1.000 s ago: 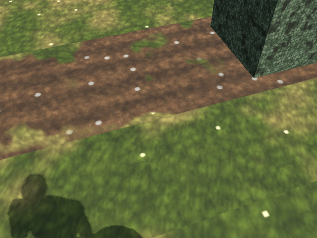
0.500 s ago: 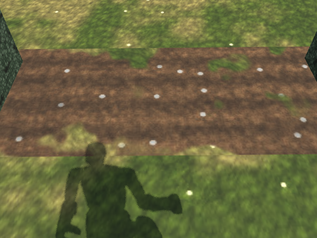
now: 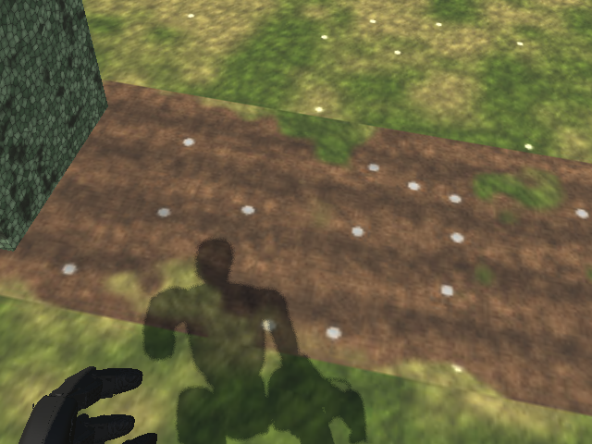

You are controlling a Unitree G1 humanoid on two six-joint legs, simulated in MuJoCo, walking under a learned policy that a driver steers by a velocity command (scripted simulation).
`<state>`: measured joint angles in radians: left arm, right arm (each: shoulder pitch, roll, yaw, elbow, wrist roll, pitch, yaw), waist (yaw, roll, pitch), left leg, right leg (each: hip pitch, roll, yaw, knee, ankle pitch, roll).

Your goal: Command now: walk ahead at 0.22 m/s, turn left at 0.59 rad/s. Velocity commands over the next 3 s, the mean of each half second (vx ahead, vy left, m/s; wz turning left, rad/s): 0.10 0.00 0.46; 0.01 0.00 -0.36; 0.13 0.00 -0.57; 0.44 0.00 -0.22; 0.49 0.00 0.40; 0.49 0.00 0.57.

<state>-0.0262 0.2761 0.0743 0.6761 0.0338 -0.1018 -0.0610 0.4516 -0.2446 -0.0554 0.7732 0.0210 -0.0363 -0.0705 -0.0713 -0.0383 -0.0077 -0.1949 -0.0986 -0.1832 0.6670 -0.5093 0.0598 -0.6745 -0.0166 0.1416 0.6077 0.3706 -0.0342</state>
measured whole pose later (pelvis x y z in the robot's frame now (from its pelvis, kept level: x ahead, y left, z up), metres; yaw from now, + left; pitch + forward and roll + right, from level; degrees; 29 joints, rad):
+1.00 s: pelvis +0.21 -0.11 -0.18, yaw -2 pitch +3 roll +0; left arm 0.19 0.31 0.08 0.62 0.01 0.05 -0.02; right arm 0.19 -0.30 -0.10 0.68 0.00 0.03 -0.04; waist 0.00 0.05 -0.01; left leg -0.43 0.13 0.00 0.93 -0.54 -0.10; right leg -0.42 0.04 -0.01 0.76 -0.38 -0.07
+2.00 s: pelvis +0.47 -0.23 -0.16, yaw -24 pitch +3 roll +0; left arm 0.07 0.26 0.04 0.60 0.00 -0.07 -0.03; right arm 0.41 -0.30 -0.05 0.86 0.04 -0.07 0.00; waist -0.07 0.02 0.04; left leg -0.21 0.02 -0.09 0.96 -0.49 0.01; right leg -0.45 0.02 -0.02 0.59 -0.19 -0.05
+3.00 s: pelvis +1.03 -0.35 -0.17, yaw +8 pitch +2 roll -2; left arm 0.06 0.27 0.04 0.65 0.01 -0.12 -0.02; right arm 0.37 -0.31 -0.06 0.73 0.03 -0.02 -0.02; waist -0.07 0.02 0.02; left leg -0.19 -0.11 -0.23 0.88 -0.54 0.05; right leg -0.44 0.05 0.02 0.54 -0.13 -0.02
